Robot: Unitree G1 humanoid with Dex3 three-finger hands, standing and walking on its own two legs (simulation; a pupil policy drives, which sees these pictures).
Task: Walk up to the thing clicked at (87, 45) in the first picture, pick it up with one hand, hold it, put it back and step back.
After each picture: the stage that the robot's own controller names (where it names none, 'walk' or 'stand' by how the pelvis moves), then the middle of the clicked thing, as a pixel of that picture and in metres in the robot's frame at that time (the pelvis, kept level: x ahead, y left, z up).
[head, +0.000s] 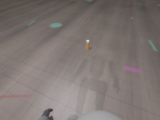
stand; (87, 45) +1.60 +0.09 -0.65
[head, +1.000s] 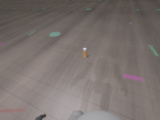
walk; (84, 53) +1.47 +0.24 -0.65
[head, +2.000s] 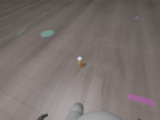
walk; (80, 62) +0.98 +0.29 -0.65
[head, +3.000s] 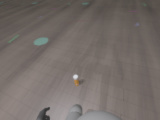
walk; (76, 80) +0.64 +0.26 -0.65
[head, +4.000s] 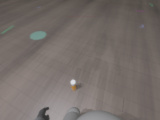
walk; (73, 85) +0.49 +0.22 -0.63
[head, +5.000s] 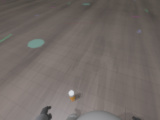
stand; (72, 96) +0.40 +0.22 -0.65
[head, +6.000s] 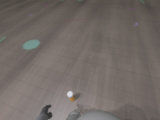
stand; (71, 96) +0.35 +0.25 -0.64
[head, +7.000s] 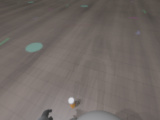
stand; (72, 103) +0.32 +0.22 -0.66
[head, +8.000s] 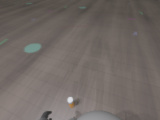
stand; (71, 102) +0.33 +0.23 -0.66
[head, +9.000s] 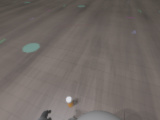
stand; (69, 102) +0.33 +0.25 -0.66
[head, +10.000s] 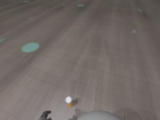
stand; (69, 102) +0.32 +0.24 -0.66
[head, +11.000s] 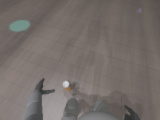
go down; (67, 86) +0.36 +0.24 -0.56
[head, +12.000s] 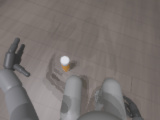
go down; (65, 65) +0.44 +0.22 -0.27
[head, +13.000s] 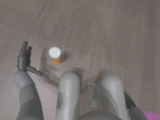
close in; (55, 57) +0.43 +0.23 -0.21
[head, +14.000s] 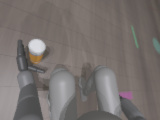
close; (36, 54) +0.43 +0.25 -0.16
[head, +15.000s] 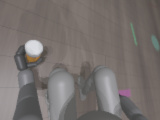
lift; (33, 54) +0.41 +0.26 -0.16
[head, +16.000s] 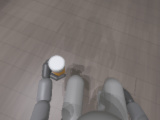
lift; (58, 69) +0.32 +0.23 -0.02
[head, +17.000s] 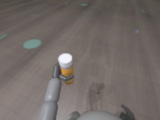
hold; (67, 71) +0.33 +0.16 +0.09
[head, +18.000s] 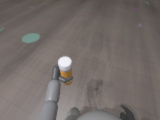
hold; (66, 73) +0.33 +0.17 +0.05
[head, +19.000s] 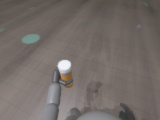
crouch; (66, 76) +0.31 +0.17 +0.03
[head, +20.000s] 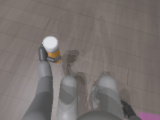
lower; (54, 52) +0.46 +0.22 -0.05
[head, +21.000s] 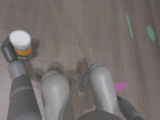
lower; (23, 49) +0.46 +0.26 -0.17
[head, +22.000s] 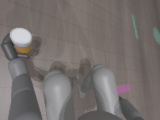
lower; (24, 46) +0.45 +0.29 -0.17
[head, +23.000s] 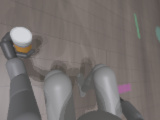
lower; (23, 46) +0.45 +0.29 -0.17
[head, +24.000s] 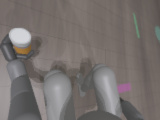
lower; (23, 47) +0.45 +0.29 -0.16
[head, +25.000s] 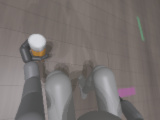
draw back; (38, 50) +0.45 +0.23 -0.16
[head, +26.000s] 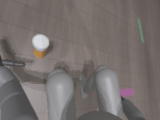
rise; (40, 49) +0.44 +0.24 -0.17
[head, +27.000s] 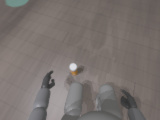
walk; (73, 70) +0.44 +0.17 -0.39
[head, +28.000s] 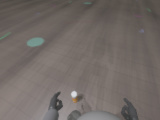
stand; (74, 97) +0.38 +0.17 -0.59
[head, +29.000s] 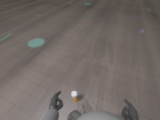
stand; (74, 97) +0.39 +0.17 -0.59
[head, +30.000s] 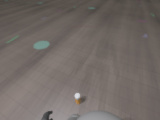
stand; (77, 99) +0.39 +0.15 -0.64
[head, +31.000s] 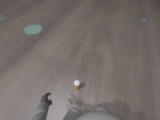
walk; (76, 85) +0.43 +0.12 -0.63
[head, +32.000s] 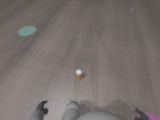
walk; (78, 75) +0.57 +0.15 -0.62
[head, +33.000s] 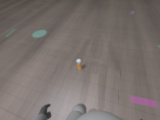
walk; (79, 65) +0.85 +0.26 -0.63
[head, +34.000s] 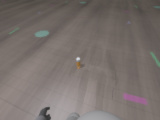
stand; (78, 63) +1.00 +0.23 -0.64
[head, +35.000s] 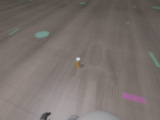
stand; (78, 63) +1.02 +0.23 -0.66
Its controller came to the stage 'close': yes
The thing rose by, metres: 0.69
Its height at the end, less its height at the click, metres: +0.00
